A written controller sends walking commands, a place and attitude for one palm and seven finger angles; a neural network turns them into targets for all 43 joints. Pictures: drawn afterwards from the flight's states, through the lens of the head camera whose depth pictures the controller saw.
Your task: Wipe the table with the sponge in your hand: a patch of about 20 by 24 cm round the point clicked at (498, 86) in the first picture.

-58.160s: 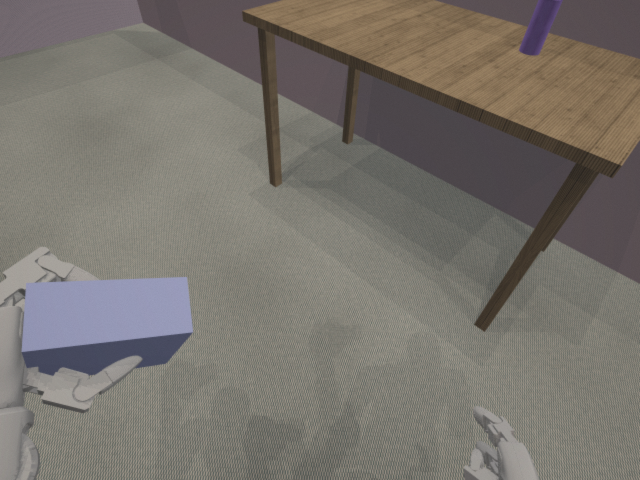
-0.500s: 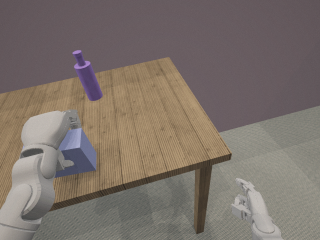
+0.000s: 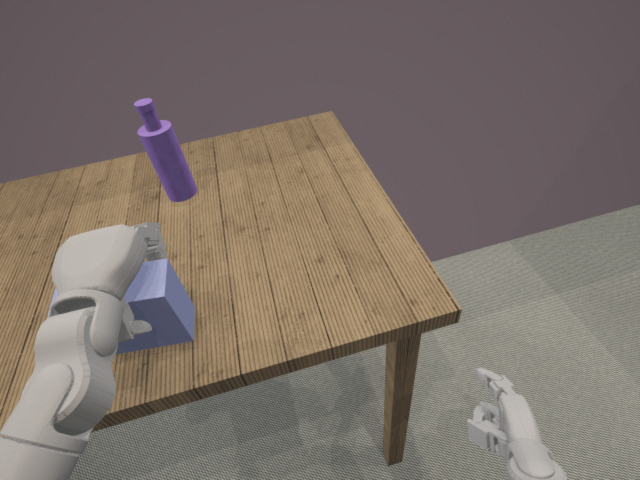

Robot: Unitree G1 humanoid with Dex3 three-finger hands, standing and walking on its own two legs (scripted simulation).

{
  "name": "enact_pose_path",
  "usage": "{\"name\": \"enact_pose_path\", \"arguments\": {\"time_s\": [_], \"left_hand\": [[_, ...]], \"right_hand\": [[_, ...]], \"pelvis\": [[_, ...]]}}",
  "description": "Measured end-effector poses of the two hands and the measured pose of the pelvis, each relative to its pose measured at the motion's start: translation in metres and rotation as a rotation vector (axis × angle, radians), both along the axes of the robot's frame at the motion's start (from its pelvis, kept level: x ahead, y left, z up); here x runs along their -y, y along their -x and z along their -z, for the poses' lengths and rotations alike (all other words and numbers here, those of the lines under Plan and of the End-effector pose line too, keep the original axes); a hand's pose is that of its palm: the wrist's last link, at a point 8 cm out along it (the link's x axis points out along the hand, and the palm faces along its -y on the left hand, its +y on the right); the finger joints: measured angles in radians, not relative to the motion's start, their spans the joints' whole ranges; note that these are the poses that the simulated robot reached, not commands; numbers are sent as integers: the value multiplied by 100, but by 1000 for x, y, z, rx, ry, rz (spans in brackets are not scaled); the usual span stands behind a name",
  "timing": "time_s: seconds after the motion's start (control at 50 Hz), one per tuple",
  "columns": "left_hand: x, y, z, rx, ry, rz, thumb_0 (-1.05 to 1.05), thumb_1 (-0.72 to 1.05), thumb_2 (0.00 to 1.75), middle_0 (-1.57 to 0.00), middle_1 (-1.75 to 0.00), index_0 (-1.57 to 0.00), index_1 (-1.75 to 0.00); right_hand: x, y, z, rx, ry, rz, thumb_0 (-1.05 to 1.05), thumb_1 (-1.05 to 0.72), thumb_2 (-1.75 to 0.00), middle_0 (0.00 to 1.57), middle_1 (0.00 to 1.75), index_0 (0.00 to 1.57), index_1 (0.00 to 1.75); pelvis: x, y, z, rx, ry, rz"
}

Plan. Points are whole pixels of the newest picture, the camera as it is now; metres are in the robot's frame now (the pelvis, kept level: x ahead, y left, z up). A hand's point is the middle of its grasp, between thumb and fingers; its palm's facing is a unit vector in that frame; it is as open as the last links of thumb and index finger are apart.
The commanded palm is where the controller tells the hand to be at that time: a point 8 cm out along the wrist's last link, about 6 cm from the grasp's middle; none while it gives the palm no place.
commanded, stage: move the sponge above the wiping area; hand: left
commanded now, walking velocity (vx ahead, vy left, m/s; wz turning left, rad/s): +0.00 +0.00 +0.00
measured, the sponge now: (137, 317) +0.26 +0.29 +0.08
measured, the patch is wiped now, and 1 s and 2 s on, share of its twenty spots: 1.00 1.00 1.00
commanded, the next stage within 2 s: lower the sponge onto the table in 1.02 s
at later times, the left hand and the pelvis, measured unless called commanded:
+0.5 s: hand (136, 287) +0.27 +0.27 +0.14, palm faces +0.10 -0.05 -0.99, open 9.6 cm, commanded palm +0.22 +0.27 +0.20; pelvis +0.01 +0.00 +0.00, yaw +0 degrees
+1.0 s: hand (118, 291) +0.26 +0.28 +0.15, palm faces +0.09 -0.04 -1.00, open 9.6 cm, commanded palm +0.22 +0.27 +0.21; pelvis +0.00 -0.01 +0.00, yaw +0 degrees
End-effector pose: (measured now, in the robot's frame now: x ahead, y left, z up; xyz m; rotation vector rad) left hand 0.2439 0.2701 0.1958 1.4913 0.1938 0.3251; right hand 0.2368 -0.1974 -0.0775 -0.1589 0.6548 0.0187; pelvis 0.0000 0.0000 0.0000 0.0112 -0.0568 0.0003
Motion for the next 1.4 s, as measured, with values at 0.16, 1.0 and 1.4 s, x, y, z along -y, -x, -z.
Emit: {"name": "enact_pose_path", "arguments": {"time_s": [0.16, 1.0, 1.4], "left_hand": [[-1, 2, 5, -18, 22, -68, 0, -51, 105, -81, -143, -82, -141], [-5, 13, -3, -4, -4, -54, 0, -51, 105, -81, -143, -82, -142], [-3, 13, 0, 3, 5, -57, 0, -51, 105, -82, -143, -82, -142]], "right_hand": [[-1, -6, 2, -12, -18, -6, 2, -91, -90, 20, 30, 20, 30], [10, 1, -1, 12, -8, 7, 2, -91, -90, 20, 30, 20, 30], [2, -1, -3, 14, -17, -4, 2, -91, -90, 20, 30, 20, 30]], "pelvis": [[-1, -5, 0, -10, -2, -4], [8, 3, 1, 6, 0, -5], [3, 3, 0, 7, 0, -4]]}}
